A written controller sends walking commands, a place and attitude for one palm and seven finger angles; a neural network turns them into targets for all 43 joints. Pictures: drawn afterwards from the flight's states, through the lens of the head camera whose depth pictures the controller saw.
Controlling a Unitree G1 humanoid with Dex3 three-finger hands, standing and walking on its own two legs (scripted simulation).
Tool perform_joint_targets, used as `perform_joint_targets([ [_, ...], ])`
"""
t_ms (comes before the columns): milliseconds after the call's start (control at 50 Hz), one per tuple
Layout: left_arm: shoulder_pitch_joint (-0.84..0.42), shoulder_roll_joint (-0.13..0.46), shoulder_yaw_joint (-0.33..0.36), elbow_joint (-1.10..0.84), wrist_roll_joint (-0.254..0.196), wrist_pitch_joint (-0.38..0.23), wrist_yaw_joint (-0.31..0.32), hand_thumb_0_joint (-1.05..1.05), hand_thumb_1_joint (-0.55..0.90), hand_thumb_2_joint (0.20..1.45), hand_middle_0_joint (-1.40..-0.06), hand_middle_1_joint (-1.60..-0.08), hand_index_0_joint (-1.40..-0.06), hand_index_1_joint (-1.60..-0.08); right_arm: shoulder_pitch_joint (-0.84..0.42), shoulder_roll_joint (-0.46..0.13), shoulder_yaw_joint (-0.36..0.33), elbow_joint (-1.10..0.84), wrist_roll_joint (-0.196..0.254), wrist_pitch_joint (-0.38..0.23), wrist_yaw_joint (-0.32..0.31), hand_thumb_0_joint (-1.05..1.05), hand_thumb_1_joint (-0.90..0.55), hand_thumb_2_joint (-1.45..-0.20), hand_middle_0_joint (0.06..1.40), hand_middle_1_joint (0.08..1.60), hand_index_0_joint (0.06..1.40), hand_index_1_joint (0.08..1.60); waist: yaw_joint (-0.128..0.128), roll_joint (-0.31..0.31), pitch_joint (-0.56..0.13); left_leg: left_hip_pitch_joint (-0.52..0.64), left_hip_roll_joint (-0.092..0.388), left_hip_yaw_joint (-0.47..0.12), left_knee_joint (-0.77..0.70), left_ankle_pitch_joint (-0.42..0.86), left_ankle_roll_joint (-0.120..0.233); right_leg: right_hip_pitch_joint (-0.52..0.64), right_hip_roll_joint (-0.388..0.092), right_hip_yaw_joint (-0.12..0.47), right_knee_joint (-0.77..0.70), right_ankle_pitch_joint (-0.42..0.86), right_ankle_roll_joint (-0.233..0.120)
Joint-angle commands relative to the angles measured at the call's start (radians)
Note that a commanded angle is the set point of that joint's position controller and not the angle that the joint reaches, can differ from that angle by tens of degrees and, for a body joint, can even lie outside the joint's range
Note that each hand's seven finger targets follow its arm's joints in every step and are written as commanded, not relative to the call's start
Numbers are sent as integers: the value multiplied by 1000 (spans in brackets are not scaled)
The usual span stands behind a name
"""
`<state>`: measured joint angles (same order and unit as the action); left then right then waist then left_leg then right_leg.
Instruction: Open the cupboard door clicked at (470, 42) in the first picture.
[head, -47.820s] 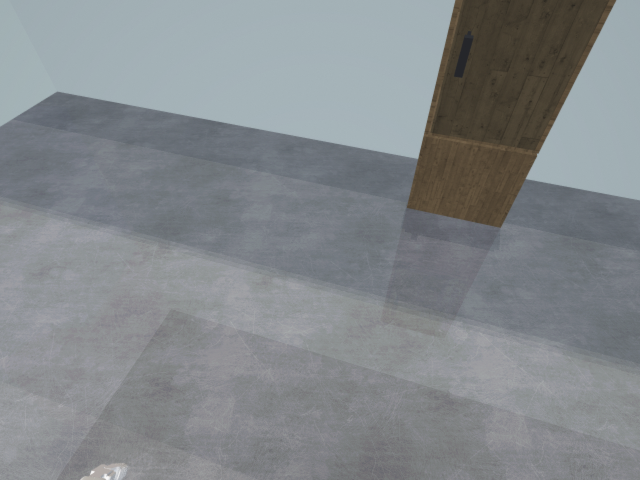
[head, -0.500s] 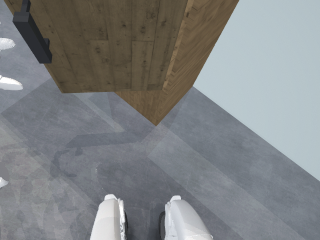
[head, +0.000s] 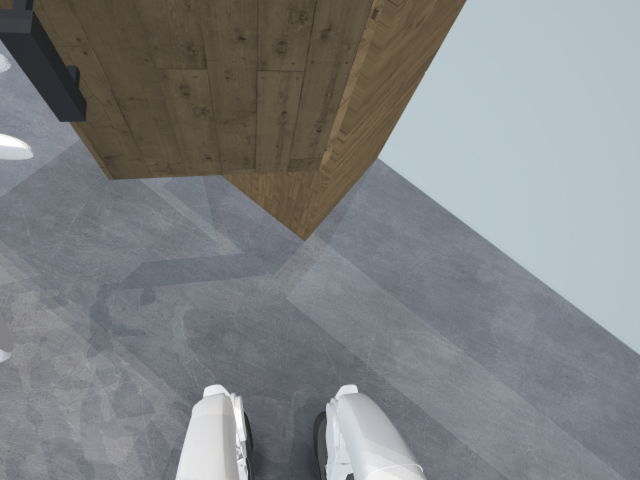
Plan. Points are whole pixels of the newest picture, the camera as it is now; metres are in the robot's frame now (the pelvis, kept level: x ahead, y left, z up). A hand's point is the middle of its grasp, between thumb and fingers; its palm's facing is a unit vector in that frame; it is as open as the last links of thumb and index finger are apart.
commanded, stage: move the hooked fingers beside the handle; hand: left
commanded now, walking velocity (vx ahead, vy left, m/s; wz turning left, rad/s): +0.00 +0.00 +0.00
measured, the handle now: (50, 55) +0.56 +0.25 +0.07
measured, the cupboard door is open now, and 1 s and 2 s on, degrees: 46 46 46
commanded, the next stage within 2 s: slide the fingers in behind the handle in 0.42 s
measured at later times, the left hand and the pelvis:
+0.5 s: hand out of the picture +0.50 +0.31 +0.07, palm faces +0.10 -0.99 -0.01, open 14.0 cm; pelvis +0.00 -0.01 +0.00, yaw +0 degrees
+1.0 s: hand (7, 97) +0.51 +0.28 +0.07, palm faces +0.08 -1.00 +0.00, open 14.0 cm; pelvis +0.00 -0.01 +0.00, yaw +0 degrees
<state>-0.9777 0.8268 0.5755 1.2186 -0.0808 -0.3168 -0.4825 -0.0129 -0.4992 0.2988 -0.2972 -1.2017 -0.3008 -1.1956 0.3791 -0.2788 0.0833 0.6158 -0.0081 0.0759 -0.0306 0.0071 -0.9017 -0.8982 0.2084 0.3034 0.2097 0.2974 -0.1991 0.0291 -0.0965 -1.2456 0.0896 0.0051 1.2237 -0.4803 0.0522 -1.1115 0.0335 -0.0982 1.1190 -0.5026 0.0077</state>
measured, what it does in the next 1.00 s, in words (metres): stands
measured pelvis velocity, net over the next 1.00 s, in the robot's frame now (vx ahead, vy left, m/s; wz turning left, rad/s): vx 0.00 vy -0.01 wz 0.00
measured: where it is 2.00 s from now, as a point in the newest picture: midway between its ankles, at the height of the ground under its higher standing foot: (286, 472)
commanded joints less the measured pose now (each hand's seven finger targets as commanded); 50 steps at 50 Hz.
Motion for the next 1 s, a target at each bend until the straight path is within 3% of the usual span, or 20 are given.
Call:
perform_joint_targets([
  [0, -378, 311, 18, -206, -23, -71, 11, 0, -500, 300, -300, -1200, -300, -1200, 201, -230, -86, -22, -3, -9, -15, 0, -900, -900, 200, 300, 200, 300, 5, 265, -540, 714, -4, -145, -129, 470, -38, -3, 43, 16, -118, 243, -33],
  [80, -365, 329, 27, -212, -22, -78, 10, 0, -500, 300, -300, -1200, -300, -1200, 194, -228, -84, -30, -2, -9, -16, 0, -900, -900, 200, 300, 200, 300, 15, 271, -551, 698, -9, -131, -121, 502, -35, 34, 43, 21, -113, 275, -34],
  [160, -331, 313, 26, -184, -34, -82, 1, 0, -500, 300, -300, -1200, -300, -1200, 184, -225, -84, -39, 2, -12, -15, 0, -900, -900, 200, 300, 200, 300, 10, 221, -521, 642, -14, -112, -109, 483, -23, 65, 48, 29, -113, 295, -33],
  [280, -327, 334, 43, -219, -44, -100, -14, 0, -500, 300, -300, -1200, -300, -1200, 176, -227, -88, -41, 4, -16, -15, 0, -900, -900, 200, 300, 200, 300, 23, 246, -576, 650, -16, -104, -93, 509, -24, 89, 46, 37, -102, 324, -31],
  [340, -311, 325, 34, -188, -47, -90, -25, 0, -500, 300, -300, -1200, -300, -1200, 168, -227, -87, -37, 9, -16, -16, 0, -900, -900, 200, 300, 200, 300, 23, 235, -535, 618, -17, -99, -95, 464, -21, 88, 47, 40, -109, 301, -30],
  [380, -326, 327, 36, -199, -53, -90, -29, 0, -500, 300, -300, -1200, -300, -1200, 167, -227, -86, -35, 10, -17, -18, 0, -900, -900, 200, 300, 200, 300, 21, 237, -555, 625, -17, -99, -90, 467, -19, 87, 47, 41, -105, 306, -30],
  [420, -358, 313, 17, -203, -51, -87, -28, 0, -500, 300, -300, -1200, -300, -1200, 164, -227, -84, -30, 10, -15, -21, 0, -900, -900, 200, 300, 200, 300, 9, 230, -527, 619, -14, -103, -93, 439, -19, 66, 45, 40, -110, 280, -28],
  [440, -357, 332, 32, -223, -50, -92, -26, 0, -500, 300, -300, -1200, -300, -1200, 166, -228, -86, -32, 9, -16, -22, 0, -900, -900, 200, 300, 200, 300, 19, 243, -559, 628, -17, -103, -92, 443, -19, 80, 45, 41, -107, 281, -29],
  [480, -377, 310, 16, -250, -53, -103, -25, 0, -500, 300, -300, -1200, -300, -1200, 166, -226, -86, -24, 7, -18, -20, 0, -900, -900, 200, 300, 200, 300, 19, 291, -586, 696, -12, -117, -94, 487, -29, 38, 44, 35, -102, 283, -34],
  [540, -351, 278, -3, -193, -53, -86, -20, 0, -500, 300, -300, -1200, -300, -1200, 161, -223, -82, -27, 10, -18, -20, 0, -900, -900, 200, 300, 200, 300, 12, 229, -522, 620, -16, -108, -100, 407, -21, 54, 44, 37, -115, 248, -30],
  [600, -363, 250, -27, -187, -49, -79, -8, 0, -500, 300, -300, -1200, -300, -1200, 161, -222, -82, -28, 10, -20, -21, 0, -900, -900, 200, 300, 200, 300, 7, 234, -522, 632, -15, -116, -108, 388, -22, 31, 43, 32, -115, 229, -31],
  [640, -384, 265, -21, -181, -45, -74, 5, 0, -500, 300, -300, -1200, -300, -1200, 160, -223, -79, -28, 9, -21, -25, 0, -900, -900, 200, 300, 200, 300, -3, 202, -501, 588, -17, -108, -107, 354, -16, 52, 41, 39, -119, 222, -27],
  [660, -376, 279, -3, -195, -49, -83, 11, 0, -500, 300, -300, -1200, -300, -1200, 163, -223, -78, -31, 8, -24, -25, 0, -900, -900, 200, 300, 200, 300, 11, 221, -522, 598, -19, -111, -106, 371, -18, 55, 42, 38, -110, 227, -33],
  [680, -387, 266, -24, -195, -40, -84, 15, 0, -500, 300, -300, -1200, -300, -1200, 159, -221, -77, -30, 9, -24, -24, 0, -900, -900, 200, 300, 200, 300, 7, 238, -526, 608, -17, -109, -108, 363, -21, 42, 40, 38, -111, 219, -32],
  [760, -353, 285, 15, -211, -42, -98, 35, 0, -500, 300, -300, -1200, -300, -1200, 169, -221, -82, -34, 3, -29, -18, 0, -900, -900, 200, 300, 200, 300, 21, 227, -562, 615, -19, -111, -104, 403, -20, 69, 42, 37, -103, 247, -34],
  [800, -365, 276, 2, -205, -38, -94, 38, 0, -500, 300, -300, -1200, -300, -1200, 166, -218, -79, -30, 3, -26, -15, 0, -900, -900, 200, 300, 200, 300, 16, 231, -544, 605, -17, -106, -104, 395, -21, 70, 40, 40, -107, 248, -29],
  [860, -360, 260, 0, -253, -43, -103, 42, 0, -500, 300, -300, -1200, -300, -1200, 171, -215, -83, -33, 1, -27, -12, 0, -900, -900, 200, 300, 200, 300, 27, 252, -580, 636, -18, -107, -109, 430, -23, 88, 42, 38, -102, 273, -34],
  [900, -330, 259, 6, -226, -41, -97, 48, 0, -500, 300, -300, -1200, -300, -1200, 172, -217, -86, -32, 3, -22, -11, 0, -900, -900, 200, 300, 200, 300, 25, 214, -551, 617, -16, -106, -116, 414, -24, 94, 42, 37, -110, 267, -30],
  [920, -343, 228, -18, -237, -43, -97, 50, 0, -500, 300, -300, -1200, -300, -1200, 171, -213, -86, -31, 5, -22, -9, 0, -900, -900, 200, 300, 200, 300, 19, 225, -541, 620, -18, -105, -120, 399, -23, 84, 42, 38, -116, 256, -29],
  [980, -348, 222, -15, -233, -45, -102, 60, 0, -500, 300, -300, -1200, -300, -1200, 172, -215, -89, -24, 3, -23, -11, 0, -900, -900, 200, 300, 200, 300, 15, 210, -534, 613, -17, -103, -122, 378, -21, 81, 41, 40, -120, 244, -29],
])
